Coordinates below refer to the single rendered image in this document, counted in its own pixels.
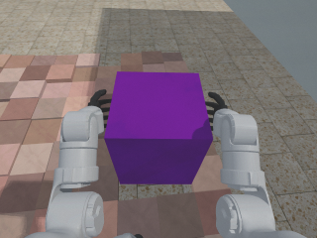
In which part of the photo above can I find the right robot upper arm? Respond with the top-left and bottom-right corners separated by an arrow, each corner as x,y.
216,193 -> 307,238

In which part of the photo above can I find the robot left forearm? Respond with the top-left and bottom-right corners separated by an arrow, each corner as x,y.
45,105 -> 104,230

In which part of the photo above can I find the robot right forearm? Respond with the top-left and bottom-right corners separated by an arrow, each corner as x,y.
213,108 -> 275,228

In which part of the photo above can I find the right robot hand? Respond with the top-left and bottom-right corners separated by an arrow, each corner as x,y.
205,91 -> 228,131

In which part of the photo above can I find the left robot upper arm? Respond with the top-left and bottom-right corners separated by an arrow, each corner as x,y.
24,191 -> 104,238

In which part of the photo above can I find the left robot hand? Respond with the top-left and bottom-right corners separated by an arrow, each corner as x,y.
87,89 -> 112,128

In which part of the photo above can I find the carton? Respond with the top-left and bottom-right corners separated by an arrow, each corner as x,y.
104,71 -> 213,184

